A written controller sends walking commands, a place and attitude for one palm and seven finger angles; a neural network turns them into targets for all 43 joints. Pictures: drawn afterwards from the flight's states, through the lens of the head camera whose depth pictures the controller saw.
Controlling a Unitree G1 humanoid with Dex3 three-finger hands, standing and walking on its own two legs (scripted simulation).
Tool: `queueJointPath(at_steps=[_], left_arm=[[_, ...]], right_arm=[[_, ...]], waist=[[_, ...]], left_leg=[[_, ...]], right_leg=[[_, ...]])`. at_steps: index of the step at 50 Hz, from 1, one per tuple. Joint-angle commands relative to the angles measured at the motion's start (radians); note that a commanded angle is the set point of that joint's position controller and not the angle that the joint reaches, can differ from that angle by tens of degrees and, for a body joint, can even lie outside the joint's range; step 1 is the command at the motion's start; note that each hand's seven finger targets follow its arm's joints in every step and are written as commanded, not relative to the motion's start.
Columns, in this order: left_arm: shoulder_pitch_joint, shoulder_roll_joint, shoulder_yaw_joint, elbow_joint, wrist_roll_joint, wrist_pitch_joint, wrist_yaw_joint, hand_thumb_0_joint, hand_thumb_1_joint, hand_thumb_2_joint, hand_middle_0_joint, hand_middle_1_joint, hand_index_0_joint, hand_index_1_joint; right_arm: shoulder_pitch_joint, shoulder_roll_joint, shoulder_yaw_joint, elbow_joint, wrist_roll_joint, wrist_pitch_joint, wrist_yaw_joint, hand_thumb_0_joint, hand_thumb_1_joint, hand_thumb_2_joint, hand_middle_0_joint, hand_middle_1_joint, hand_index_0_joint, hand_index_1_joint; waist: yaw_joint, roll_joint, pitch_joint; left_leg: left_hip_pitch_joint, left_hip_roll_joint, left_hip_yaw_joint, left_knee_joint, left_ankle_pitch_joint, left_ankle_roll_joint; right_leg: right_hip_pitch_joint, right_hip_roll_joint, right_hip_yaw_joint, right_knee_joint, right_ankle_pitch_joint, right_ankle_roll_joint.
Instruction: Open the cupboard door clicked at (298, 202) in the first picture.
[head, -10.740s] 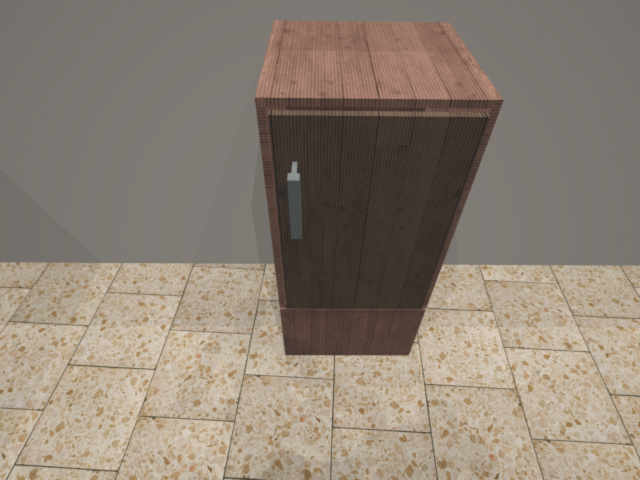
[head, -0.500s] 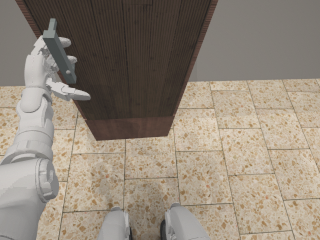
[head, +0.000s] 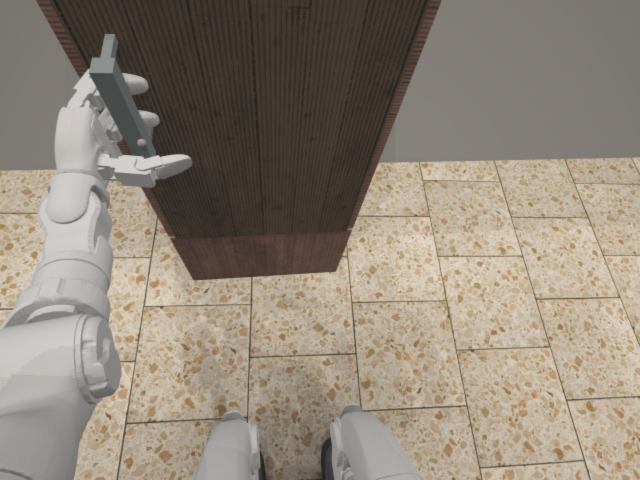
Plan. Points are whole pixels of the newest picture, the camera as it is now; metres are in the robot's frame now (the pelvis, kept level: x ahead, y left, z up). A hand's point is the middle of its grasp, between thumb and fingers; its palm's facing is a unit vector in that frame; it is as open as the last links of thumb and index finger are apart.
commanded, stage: close the thumb around the handle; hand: left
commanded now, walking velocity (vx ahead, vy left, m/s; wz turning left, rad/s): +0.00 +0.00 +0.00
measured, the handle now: (129, 105) +0.56 +0.19 +0.07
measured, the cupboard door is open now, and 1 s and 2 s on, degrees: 0 17 45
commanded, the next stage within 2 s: pull the door open along its arc in 0.40 s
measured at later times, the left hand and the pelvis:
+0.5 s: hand (148, 144) +0.51 +0.17 +0.06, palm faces +0.00 -1.00 -0.02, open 5.7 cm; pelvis +0.00 +0.00 +0.00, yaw +0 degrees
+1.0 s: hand (171, 216) +0.41 +0.14 +0.06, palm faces +0.18 -0.98 +0.08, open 6.0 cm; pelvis +0.01 +0.00 +0.02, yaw +0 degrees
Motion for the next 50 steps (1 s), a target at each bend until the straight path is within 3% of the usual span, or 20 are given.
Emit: queueJointPath(at_steps=[1,3,8,10,13,17,20,23,24,25,26,30,36,38,41,44,45,46,48,50], left_arm=[[-0.422,0.193,0.022,-0.213,-0.020,-0.060,0.007,0.000,0.396,0.684,-0.364,-1.296,-0.364,-1.296],[-0.425,0.207,0.030,-0.197,-0.016,-0.056,0.011,0.000,0.508,0.732,-0.372,-1.308,-0.372,-1.308],[-0.413,0.221,0.044,-0.243,-0.017,-0.069,0.016,0.000,0.788,0.852,-0.392,-1.338,-0.392,-1.338],[-0.393,0.222,0.047,-0.224,-0.018,-0.067,0.013,0.000,0.900,0.900,-0.400,-1.350,-0.400,-1.350],[-0.426,0.219,0.039,-0.218,-0.018,-0.064,0.011,0.000,0.900,0.900,-0.400,-1.350,-0.400,-1.350],[-0.412,0.270,0.086,-0.216,-0.023,-0.062,0.012,0.000,0.900,0.900,-0.400,-1.350,-0.400,-1.350],[-0.411,0.241,0.058,-0.203,-0.012,-0.061,0.021,0.000,0.900,0.900,-0.400,-1.350,-0.400,-1.350],[-0.425,0.256,0.064,-0.217,-0.004,-0.068,0.027,0.000,0.900,0.900,-0.400,-1.350,-0.400,-1.350],[-0.439,0.239,0.048,-0.210,-0.002,-0.065,0.025,0.000,0.900,0.900,-0.400,-1.350,-0.400,-1.350],[-0.429,0.266,0.068,-0.196,0.000,-0.064,0.025,0.000,0.900,0.900,-0.400,-1.350,-0.400,-1.350],[-0.418,0.173,0.004,-0.212,-0.010,-0.062,0.020,0.000,0.900,0.900,-0.400,-1.350,-0.400,-1.350],[-0.338,0.183,0.029,-0.278,-0.025,-0.077,0.019,0.000,0.900,0.900,-0.400,-1.350,-0.400,-1.350],[-0.095,0.094,-0.011,-0.395,-0.061,-0.070,0.014,0.000,0.900,0.900,-0.400,-1.350,-0.400,-1.350],[0.021,0.054,-0.034,-0.476,-0.073,-0.066,0.017,0.000,0.900,0.900,-0.400,-1.350,-0.400,-1.350],[0.129,-0.023,-0.086,-0.558,-0.089,-0.055,0.028,0.000,0.900,0.900,-0.400,-1.350,-0.400,-1.350],[0.233,-0.086,-0.136,-0.678,-0.091,-0.061,0.053,0.000,0.900,0.900,-0.400,-1.350,-0.400,-1.350],[0.256,-0.144,-0.004,-0.713,-0.172,-0.051,0.209,0.000,0.900,0.900,-0.400,-1.350,-0.400,-1.350],[0.314,-0.235,-0.110,-0.741,-0.136,-0.043,0.287,0.000,0.900,0.900,-0.400,-1.350,-0.400,-1.350],[0.396,-0.272,-0.137,-0.796,-0.072,-0.045,0.423,0.000,0.900,0.900,-0.400,-1.350,-0.400,-1.350],[0.425,-0.359,-0.225,-0.871,0.012,-0.045,0.542,0.000,0.900,0.900,-0.400,-1.350,-0.400,-1.350]], right_arm=[[0.171,-0.185,-0.066,-0.042,0.001,-0.010,-0.009,0.000,-0.900,-0.900,0.200,0.300,0.200,0.300],[0.177,-0.188,-0.063,-0.040,0.000,-0.008,-0.009,0.000,-0.900,-0.900,0.200,0.300,0.200,0.300],[0.174,-0.182,-0.064,-0.052,0.000,-0.008,-0.009,0.000,-0.900,-0.900,0.200,0.300,0.200,0.300],[0.170,-0.182,-0.063,-0.049,0.002,-0.005,-0.008,0.000,-0.900,-0.900,0.200,0.300,0.200,0.300],[0.173,-0.184,-0.063,-0.045,0.002,-0.007,-0.011,0.000,-0.900,-0.900,0.200,0.300,0.200,0.300],[0.168,-0.185,-0.061,-0.051,0.004,-0.008,-0.016,0.000,-0.900,-0.900,0.200,0.300,0.200,0.300],[0.167,-0.180,-0.058,-0.055,0.002,-0.009,-0.013,0.000,-0.900,-0.900,0.200,0.300,0.200,0.300],[0.170,-0.182,-0.059,-0.058,0.000,-0.010,-0.012,0.000,-0.900,-0.900,0.200,0.300,0.200,0.300],[0.167,-0.183,-0.060,-0.053,0.002,-0.009,-0.013,0.000,-0.900,-0.900,0.200,0.300,0.200,0.300],[0.168,-0.186,-0.060,-0.053,0.002,-0.009,-0.014,0.000,-0.900,-0.900,0.200,0.300,0.200,0.300],[0.159,-0.176,-0.059,-0.062,0.003,-0.013,-0.009,0.000,-0.900,-0.900,0.200,0.300,0.200,0.300],[0.156,-0.179,-0.069,-0.068,0.003,-0.013,-0.004,0.000,-0.900,-0.900,0.200,0.300,0.200,0.300],[0.118,-0.163,-0.077,-0.107,0.021,-0.004,0.006,0.000,-0.900,-0.900,0.200,0.300,0.200,0.300],[0.103,-0.158,-0.082,-0.127,0.028,-0.006,0.010,0.000,-0.900,-0.900,0.200,0.300,0.200,0.300],[0.076,-0.146,-0.085,-0.138,0.035,-0.012,0.014,0.000,-0.900,-0.900,0.200,0.300,0.200,0.300],[0.047,-0.137,-0.091,-0.152,0.039,-0.025,0.016,0.000,-0.900,-0.900,0.200,0.300,0.200,0.300],[0.012,-0.107,-0.086,-0.155,0.027,-0.039,0.013,0.000,-0.900,-0.900,0.200,0.300,0.200,0.300],[0.001,-0.103,-0.083,-0.159,0.017,-0.053,0.021,0.000,-0.900,-0.900,0.200,0.300,0.200,0.300],[-0.004,-0.100,-0.085,-0.158,-0.005,-0.063,0.036,0.000,-0.900,-0.900,0.200,0.300,0.200,0.300],[-0.030,-0.085,-0.087,-0.162,-0.024,-0.064,0.052,0.000,-0.900,-0.900,0.200,0.300,0.200,0.300]], waist=[[-0.014,0.120,-0.511],[-0.017,0.106,-0.475],[-0.005,0.110,-0.519],[-0.002,0.098,-0.498],[-0.020,0.094,-0.466],[-0.001,0.089,-0.485],[-0.004,0.109,-0.471],[-0.005,0.123,-0.479],[-0.022,0.098,-0.487],[-0.013,0.098,-0.470],[-0.019,0.118,-0.465],[0.021,0.114,-0.546],[0.061,0.046,-0.504],[0.083,0.055,-0.508],[0.086,0.011,-0.435],[0.098,0.028,-0.415],[0.176,0.012,-0.391],[0.146,0.034,-0.375],[0.154,-0.024,-0.368],[0.152,0.023,-0.386]], left_leg=[[0.455,-0.012,-0.064,-0.114,0.434,-0.003],[0.437,-0.012,-0.068,-0.122,0.421,-0.001],[0.440,-0.016,-0.059,-0.120,0.452,0.001],[0.425,-0.014,-0.057,-0.121,0.438,-0.001],[0.410,-0.015,-0.056,-0.120,0.403,0.004],[0.389,-0.018,-0.051,-0.123,0.394,0.004],[0.388,-0.019,-0.053,-0.121,0.395,0.002],[0.397,-0.018,-0.055,-0.118,0.393,0.002],[0.398,-0.016,-0.055,-0.112,0.393,0.004],[0.381,-0.015,-0.056,-0.116,0.367,0.002],[0.398,-0.019,-0.052,-0.124,0.360,0.001],[0.448,-0.017,-0.051,-0.129,0.421,-0.005],[0.427,-0.026,-0.022,-0.170,0.416,0.000],[0.449,-0.027,-0.015,-0.183,0.447,-0.003],[0.426,-0.029,-0.004,-0.205,0.418,-0.001],[0.464,-0.026,-0.003,-0.215,0.437,-0.005],[0.433,-0.027,0.004,-0.233,0.442,-0.017],[0.445,-0.026,0.004,-0.233,0.435,-0.026],[0.437,-0.022,-0.005,-0.224,0.460,-0.027],[0.454,-0.023,-0.001,-0.217,0.472,-0.031]], right_leg=[[0.153,0.014,0.033,-0.122,0.337,0.000],[0.154,0.014,0.030,-0.124,0.327,-0.002],[0.202,0.016,0.039,-0.120,0.372,-0.001],[0.200,0.015,0.038,-0.125,0.364,0.001],[0.184,0.016,0.039,-0.129,0.340,0.001],[0.217,0.014,0.045,-0.130,0.342,0.002],[0.192,0.013,0.043,-0.123,0.335,0.003],[0.182,0.014,0.043,-0.119,0.326,0.000],[0.178,0.013,0.045,-0.121,0.332,0.004],[0.177,0.013,0.045,-0.125,0.310,0.003],[0.168,0.013,0.041,-0.131,0.302,0.003],[0.219,0.015,0.039,-0.122,0.353,-0.003],[0.318,0.017,0.040,-0.152,0.403,-0.001],[0.348,0.017,0.039,-0.154,0.436,-0.005],[0.365,0.014,0.036,-0.176,0.435,0.001],[0.358,0.009,0.032,-0.177,0.443,-0.001],[0.370,0.010,0.012,-0.180,0.419,0.001],[0.348,0.009,0.006,-0.176,0.398,0.003],[0.350,0.007,-0.003,-0.160,0.408,0.001],[0.342,-0.002,0.000,-0.145,0.417,-0.001]])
